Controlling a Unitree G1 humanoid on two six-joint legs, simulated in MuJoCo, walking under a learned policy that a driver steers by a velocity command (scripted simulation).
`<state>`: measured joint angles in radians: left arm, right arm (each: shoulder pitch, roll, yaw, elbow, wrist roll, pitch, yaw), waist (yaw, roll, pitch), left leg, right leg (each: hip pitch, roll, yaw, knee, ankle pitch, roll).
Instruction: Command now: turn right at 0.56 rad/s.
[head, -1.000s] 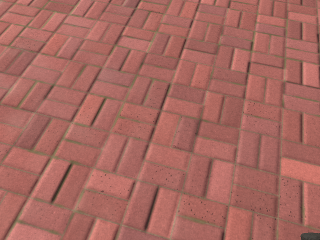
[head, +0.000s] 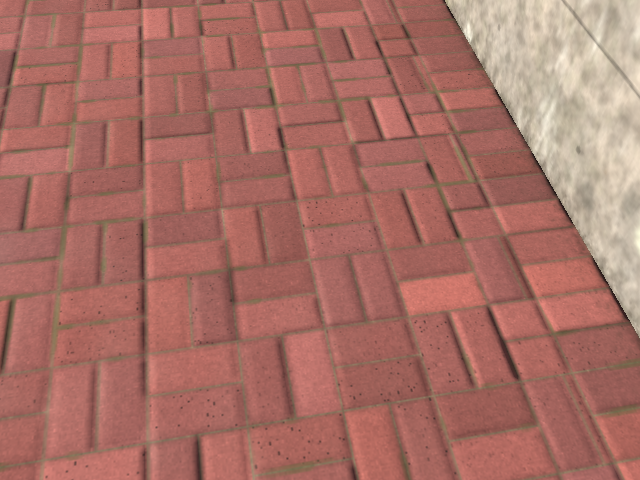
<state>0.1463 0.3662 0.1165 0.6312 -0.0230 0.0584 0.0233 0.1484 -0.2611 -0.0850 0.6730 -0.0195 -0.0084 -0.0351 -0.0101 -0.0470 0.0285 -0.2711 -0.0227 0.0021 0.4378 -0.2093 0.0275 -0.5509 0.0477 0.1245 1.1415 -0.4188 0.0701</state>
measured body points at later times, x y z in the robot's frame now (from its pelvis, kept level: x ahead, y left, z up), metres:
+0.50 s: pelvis +0.00 -0.04 +0.00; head +0.04 -0.04 +0.45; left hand +0.15 +0.24 -0.09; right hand +0.13 -0.32 -0.11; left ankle -0.02 +0.08 -0.68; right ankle -0.02 -0.16 -0.74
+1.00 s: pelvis +0.05 +0.03 +0.01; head +0.05 +0.06 +0.46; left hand +0.06 +0.36 -0.09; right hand +0.29 -0.17 -0.07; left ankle -0.02 +0.09 -0.74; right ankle +0.20 -0.09 -0.69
